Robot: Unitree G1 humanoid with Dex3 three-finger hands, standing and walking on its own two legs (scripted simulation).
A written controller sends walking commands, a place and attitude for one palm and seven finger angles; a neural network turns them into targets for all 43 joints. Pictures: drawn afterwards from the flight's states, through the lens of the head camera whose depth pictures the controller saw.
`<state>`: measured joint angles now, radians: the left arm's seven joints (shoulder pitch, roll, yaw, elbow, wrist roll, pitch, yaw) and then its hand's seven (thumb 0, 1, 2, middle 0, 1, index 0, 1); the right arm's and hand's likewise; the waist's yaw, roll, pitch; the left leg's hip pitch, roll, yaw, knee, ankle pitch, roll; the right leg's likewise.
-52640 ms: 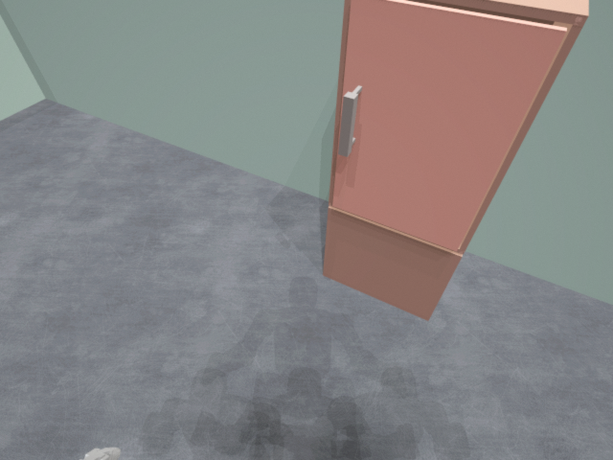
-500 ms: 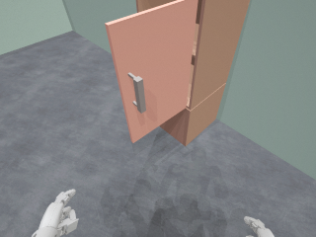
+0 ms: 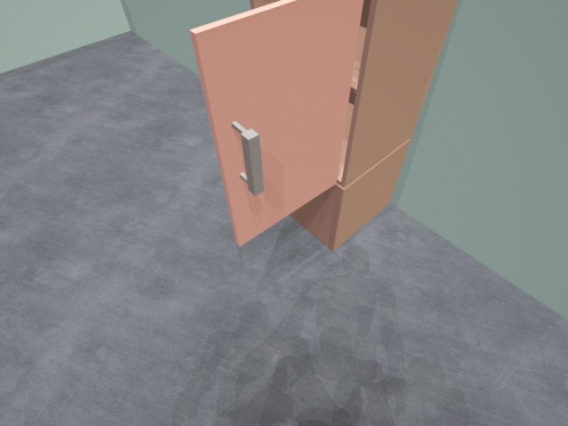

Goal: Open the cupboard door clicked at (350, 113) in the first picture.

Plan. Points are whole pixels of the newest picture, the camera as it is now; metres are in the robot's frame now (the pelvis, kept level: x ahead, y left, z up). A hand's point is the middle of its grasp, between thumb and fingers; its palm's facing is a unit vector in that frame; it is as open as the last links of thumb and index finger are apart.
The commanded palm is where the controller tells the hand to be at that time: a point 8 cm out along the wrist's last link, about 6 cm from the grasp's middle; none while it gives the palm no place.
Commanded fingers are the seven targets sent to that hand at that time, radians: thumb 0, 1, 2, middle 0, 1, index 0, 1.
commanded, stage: let the arm hang, fingers relaxed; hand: left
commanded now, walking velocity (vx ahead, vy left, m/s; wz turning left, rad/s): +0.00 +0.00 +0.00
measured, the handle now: (246, 158) +0.62 +0.12 -0.02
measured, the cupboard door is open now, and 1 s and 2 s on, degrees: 87 87 87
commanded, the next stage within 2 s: look to check the result in 0.42 s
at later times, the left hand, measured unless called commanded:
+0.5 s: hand out of the picture +0.11 +0.21 -0.15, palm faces -0.01 -0.95 -0.31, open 7.4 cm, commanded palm none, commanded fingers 0.00 0.90 0.90 -0.20 -0.30 -0.20 -0.30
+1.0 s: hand out of the picture +0.11 +0.22 -0.15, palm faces -0.02 -0.94 -0.34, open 7.4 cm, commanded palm none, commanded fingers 0.00 0.90 0.90 -0.20 -0.30 -0.20 -0.30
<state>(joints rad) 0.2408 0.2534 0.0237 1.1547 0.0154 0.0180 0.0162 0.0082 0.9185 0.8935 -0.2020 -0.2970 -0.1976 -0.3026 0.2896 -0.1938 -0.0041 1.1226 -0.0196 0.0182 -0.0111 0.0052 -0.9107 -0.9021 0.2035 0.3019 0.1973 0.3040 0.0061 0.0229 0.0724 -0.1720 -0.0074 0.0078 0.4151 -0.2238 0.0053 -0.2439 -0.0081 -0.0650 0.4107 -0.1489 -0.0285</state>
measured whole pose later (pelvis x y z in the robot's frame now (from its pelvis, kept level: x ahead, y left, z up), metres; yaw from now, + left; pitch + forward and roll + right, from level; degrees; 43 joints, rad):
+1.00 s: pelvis +0.04 -0.02 +0.01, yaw +0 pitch -1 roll +0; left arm 0.09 0.30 0.02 1.14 0.01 -0.01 0.01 0.01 0.91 0.89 -0.20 -0.30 -0.20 -0.30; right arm 0.14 -0.31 -0.01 1.12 -0.02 0.01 -0.01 0.00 -0.91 -0.90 0.20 0.30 0.20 0.30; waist 0.00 0.03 0.07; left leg -0.06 0.03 0.00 0.30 -0.22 -0.03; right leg -0.15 0.03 -0.07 0.32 -0.16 -0.05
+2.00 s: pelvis +0.05 -0.01 +0.01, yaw -1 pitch -1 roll +0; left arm 0.09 0.31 0.01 1.14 0.02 -0.01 0.01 0.01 0.91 0.89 -0.20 -0.30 -0.20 -0.30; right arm 0.13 -0.31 0.00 1.12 -0.02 0.00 -0.01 0.00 -0.91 -0.90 0.21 0.30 0.20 0.30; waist -0.01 0.01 0.06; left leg -0.03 0.01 0.01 0.26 -0.22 -0.01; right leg -0.12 0.02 -0.06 0.30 -0.16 -0.03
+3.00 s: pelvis +0.03 -0.02 -0.01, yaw -10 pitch -2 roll +2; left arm 0.16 0.23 0.06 0.99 0.03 0.08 -0.02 0.01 0.91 0.89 -0.20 -0.30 -0.20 -0.30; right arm 0.21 -0.22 -0.04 1.01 -0.04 0.03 -0.04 0.00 -0.91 -0.90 0.21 0.30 0.20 0.30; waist 0.01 0.00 0.12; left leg -0.13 0.07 0.16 0.53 -0.36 -0.03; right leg -0.35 0.03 0.01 0.78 -0.42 -0.02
